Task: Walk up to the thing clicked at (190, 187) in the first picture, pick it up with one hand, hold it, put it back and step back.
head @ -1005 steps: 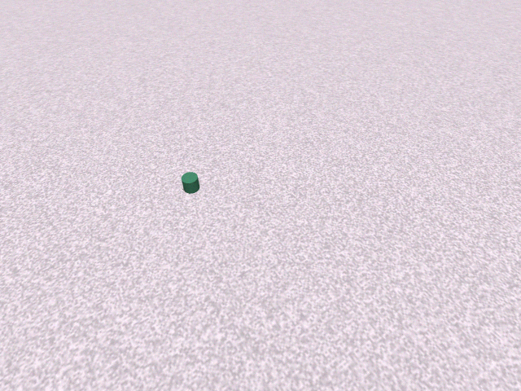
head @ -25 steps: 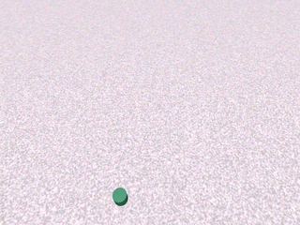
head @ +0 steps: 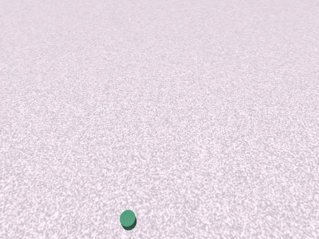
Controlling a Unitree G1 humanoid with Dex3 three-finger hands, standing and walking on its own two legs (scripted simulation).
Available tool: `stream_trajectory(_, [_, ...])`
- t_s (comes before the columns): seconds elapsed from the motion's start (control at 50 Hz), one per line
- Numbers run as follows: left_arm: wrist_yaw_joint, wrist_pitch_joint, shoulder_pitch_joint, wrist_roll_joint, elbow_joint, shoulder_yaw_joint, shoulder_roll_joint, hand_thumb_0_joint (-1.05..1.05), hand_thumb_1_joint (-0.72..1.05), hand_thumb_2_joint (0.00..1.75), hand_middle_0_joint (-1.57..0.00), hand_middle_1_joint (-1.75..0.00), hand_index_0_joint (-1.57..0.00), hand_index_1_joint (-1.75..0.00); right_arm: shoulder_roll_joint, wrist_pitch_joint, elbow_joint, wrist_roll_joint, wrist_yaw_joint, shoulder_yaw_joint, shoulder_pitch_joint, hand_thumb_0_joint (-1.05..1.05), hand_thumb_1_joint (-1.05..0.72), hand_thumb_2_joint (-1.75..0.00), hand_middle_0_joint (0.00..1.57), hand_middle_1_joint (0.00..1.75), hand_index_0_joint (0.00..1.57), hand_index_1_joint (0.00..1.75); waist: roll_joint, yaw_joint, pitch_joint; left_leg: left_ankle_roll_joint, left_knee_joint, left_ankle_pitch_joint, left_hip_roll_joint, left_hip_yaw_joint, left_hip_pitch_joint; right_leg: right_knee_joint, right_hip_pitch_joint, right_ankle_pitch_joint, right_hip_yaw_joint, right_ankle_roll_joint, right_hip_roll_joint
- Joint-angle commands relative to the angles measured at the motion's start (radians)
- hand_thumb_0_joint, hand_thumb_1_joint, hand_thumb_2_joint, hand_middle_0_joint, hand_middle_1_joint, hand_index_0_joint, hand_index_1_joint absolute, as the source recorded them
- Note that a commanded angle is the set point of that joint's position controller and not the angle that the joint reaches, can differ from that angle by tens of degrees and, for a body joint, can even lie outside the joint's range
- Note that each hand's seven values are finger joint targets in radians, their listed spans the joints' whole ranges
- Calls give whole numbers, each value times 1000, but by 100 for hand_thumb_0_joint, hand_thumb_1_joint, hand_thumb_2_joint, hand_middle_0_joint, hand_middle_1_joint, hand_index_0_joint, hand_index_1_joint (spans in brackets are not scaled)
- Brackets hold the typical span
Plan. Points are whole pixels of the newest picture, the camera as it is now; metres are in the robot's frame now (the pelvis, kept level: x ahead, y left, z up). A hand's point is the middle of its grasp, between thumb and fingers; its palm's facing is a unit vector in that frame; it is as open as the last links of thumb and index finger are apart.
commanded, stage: stand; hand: left
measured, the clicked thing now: (128, 220) +0.39 +0.20 -0.72
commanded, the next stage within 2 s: walk up in 0.74 s
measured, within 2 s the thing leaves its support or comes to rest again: neither
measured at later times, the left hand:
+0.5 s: hand out of the picture +0.13 +0.24 -0.14, palm faces -0.05 -0.94 -0.32, open 7.4 cm
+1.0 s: hand out of the picture +0.05 +0.26 -0.15, palm faces -0.02 -0.91 -0.41, open 7.4 cm
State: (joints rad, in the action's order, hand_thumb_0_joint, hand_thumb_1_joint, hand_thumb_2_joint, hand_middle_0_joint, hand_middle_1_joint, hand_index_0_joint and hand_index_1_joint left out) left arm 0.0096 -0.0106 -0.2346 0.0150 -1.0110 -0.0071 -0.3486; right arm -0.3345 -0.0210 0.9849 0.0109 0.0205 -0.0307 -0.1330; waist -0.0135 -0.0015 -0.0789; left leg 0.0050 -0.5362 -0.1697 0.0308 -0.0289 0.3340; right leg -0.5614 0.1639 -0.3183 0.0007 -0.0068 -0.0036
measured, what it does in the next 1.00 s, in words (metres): stands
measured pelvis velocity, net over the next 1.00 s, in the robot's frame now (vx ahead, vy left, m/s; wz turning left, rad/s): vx -0.03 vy -0.02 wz -0.02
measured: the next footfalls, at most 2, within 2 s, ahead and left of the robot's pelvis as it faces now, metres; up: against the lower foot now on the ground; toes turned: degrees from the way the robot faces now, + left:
left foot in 1.44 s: -0.15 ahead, +0.10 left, +0.00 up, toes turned +2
right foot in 1.78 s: -0.27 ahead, -0.15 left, +0.00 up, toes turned +1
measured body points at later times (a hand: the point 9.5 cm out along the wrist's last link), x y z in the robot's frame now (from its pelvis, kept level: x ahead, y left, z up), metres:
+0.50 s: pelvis +0.04 +0.00 +0.01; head +0.05 +0.00 +0.46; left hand +0.14 +0.29 -0.12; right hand +0.10 -0.31 -0.12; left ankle +0.10 +0.12 -0.73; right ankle -0.01 -0.13 -0.73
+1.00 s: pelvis -0.03 -0.02 -0.01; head +0.04 -0.03 +0.44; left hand +0.05 +0.31 -0.13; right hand +0.11 -0.34 -0.13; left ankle +0.10 +0.12 -0.73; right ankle -0.07 -0.13 -0.71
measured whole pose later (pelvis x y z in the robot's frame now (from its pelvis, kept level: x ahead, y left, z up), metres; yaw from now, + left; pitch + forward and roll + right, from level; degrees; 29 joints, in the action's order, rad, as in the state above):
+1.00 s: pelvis -0.03 -0.02 -0.01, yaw -1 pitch -1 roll +0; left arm 0.00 0.06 -0.11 -0.02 -0.99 -0.05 -0.40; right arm -0.40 -0.05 0.97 0.02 0.00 -0.05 0.02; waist -0.02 -0.01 -0.18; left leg 0.00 -0.49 -0.05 0.05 -0.02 0.42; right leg -0.85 0.31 -0.48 -0.02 0.03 0.02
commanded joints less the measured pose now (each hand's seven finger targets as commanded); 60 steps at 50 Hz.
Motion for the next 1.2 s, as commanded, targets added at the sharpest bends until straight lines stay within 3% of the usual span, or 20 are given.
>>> stream_trajectory(0.0, [-11,-24,127,15,45,-45,-240,0,90,90,-20,-30,-20,-30,-230,36,-18,-8,-3,-52,24,0,-90,-90,20,30,20,30,20,61,-30,25,193,-305,84,186,-179,275,299,-338,-158,55,-111])
stream_trajectory(0.02, [-10,-31,111,7,38,-38,-209,0,90,90,-20,-30,-20,-30,-229,44,-8,-4,-1,-52,43,0,-90,-90,20,30,20,30,22,35,-14,34,196,-240,95,193,-152,284,197,-215,-133,48,-105])
stream_trajectory(0.08, [-11,-51,87,-12,10,-35,-213,0,90,90,-20,-30,-20,-30,-196,62,18,4,-6,-40,40,0,-90,-90,20,30,20,30,96,28,52,35,156,48,77,137,-204,293,100,34,-146,36,-129])
stream_trajectory(0.16, [-10,-41,96,-8,-6,-37,-217,0,90,90,-20,-30,-20,-30,-222,61,35,-5,-3,-39,63,0,-90,-90,20,30,20,30,97,16,14,21,172,-79,76,139,-194,340,136,-129,-148,38,-125])
stream_trajectory(0.4, [-16,-26,114,-13,-33,-45,-217,0,90,90,-20,-30,-20,-30,-225,68,82,-4,-19,-14,70,0,-90,-90,20,30,20,30,-6,-4,127,22,163,276,109,126,-229,245,-59,257,-96,16,-118])
stream_trajectory(0.54, [-17,-20,134,-15,-44,-42,-212,0,90,90,-20,-30,-20,-30,-224,62,93,-7,-26,-9,82,0,-90,-90,20,30,20,30,-6,3,152,21,150,335,112,115,-258,260,-71,326,-84,10,-119])
stream_trajectory(0.7, [-16,-18,158,-11,-55,-43,-208,0,90,90,-20,-30,-20,-30,-227,59,99,-8,-27,-9,101,0,-90,-90,20,30,20,30,15,9,127,20,180,279,117,122,-254,288,-68,252,-83,9,-119])
stream_trajectory(0.72, [-26,5,179,-37,-37,-60,-271,0,90,90,-20,-30,-20,-30,-292,38,86,-19,-28,-25,135,0,-90,-90,20,30,20,30,2,16,-21,39,110,477,110,125,-180,173,57,418,-71,24,-102])
stream_trajectory(0.78, [-33,25,128,-42,-6,-58,-223,0,90,90,-20,-30,-20,-30,-305,21,59,-28,-32,-49,93,0,-90,-90,20,30,20,30,-63,23,101,125,146,588,193,186,-227,-5,39,288,-1,26,-30])
stream_trajectory(0.84, [-24,56,64,-32,21,-67,-211,0,90,90,-20,-30,-20,-30,-331,12,-5,-11,-36,-72,114,0,-90,-90,20,30,20,30,-174,19,210,244,224,433,319,309,-195,-334,73,-248,-27,35,29])
stream_trajectory(0.88, [-18,70,32,-30,34,-74,-204,0,90,90,-20,-30,-20,-30,-326,3,-52,5,-40,-77,156,0,-90,-90,20,30,20,30,-156,3,210,242,227,229,298,252,-89,-433,70,-264,-70,49,7])
stream_trajectory(0.94, [-10,75,-67,-29,33,-87,-203,0,90,90,-20,-30,-20,-30,-311,-11,-107,22,-42,-80,225,0,-90,-90,20,30,20,30,-159,-52,204,202,163,113,260,212,-29,-304,57,-163,-54,48,-22])
stream_trajectory(0.98, [-14,57,-122,-15,25,-98,-200,0,90,90,-20,-30,-20,-30,-302,-25,-120,13,-36,-73,242,0,-90,-90,20,30,20,30,-138,-86,184,141,57,86,198,172,-27,11,1,16,-21,27,-38])
stream_trajectory(1.0, [-21,47,-117,-2,30,-104,-209,0,90,90,-20,-30,-20,-30,-271,-34,-119,4,-33,-64,240,0,-90,-90,20,30,20,30,-67,-86,134,103,-31,9,133,141,16,137,11,78,-60,4,-51])
stream_trajectory(1.02, [-28,38,-63,18,59,-122,-273,0,90,90,-20,-30,-20,-30,-221,-40,-114,-8,-31,-51,183,0,-90,-90,20,30,20,30,136,-45,76,61,-166,-158,4,110,137,256,26,102,-255,2,-150])
stream_trajectory(1.04, [-31,34,49,35,119,-146,-379,0,90,90,-20,-30,-20,-30,-185,-41,-117,-11,-34,-43,121,0,-90,-90,20,30,20,30,295,-5,31,3,-337,-388,-139,116,229,296,117,106,-448,94,-309])
stream_trajectory(1.06, [-30,35,129,42,172,-152,-425,0,90,90,-20,-30,-20,-30,-234,-44,-120,-5,-43,-62,104,0,-90,-90,20,30,20,30,253,-11,8,-5,-520,-435,-132,189,151,298,302,155,-475,257,-408])
stream_trajectory(1.08, [-32,27,149,40,189,-148,-422,0,90,90,-20,-30,-20,-30,-275,-45,-115,-1,-44,-77,98,0,-90,-90,20,30,20,30,266,-15,0,-2,-624,-401,-117,205,94,315,388,146,-510,289,-423])
stream_trajectory(1.14, [-37,18,237,29,210,-134,-277,0,90,90,-20,-30,-20,-30,-267,-37,-81,-22,-34,-72,-8,0,-90,-90,20,30,20,30,127,65,75,-7,-695,-253,-165,204,155,135,139,449,-152,160,-204])
stream_trajectory(1.18, [-43,14,121,28,216,-131,-266,0,90,90,-20,-30,-20,-30,-268,-28,-105,-16,-46,-55,8,0,-90,-90,20,30,20,30,98,-4,150,-20,-695,-277,-165,187,223,52,-56,601,-174,163,-224])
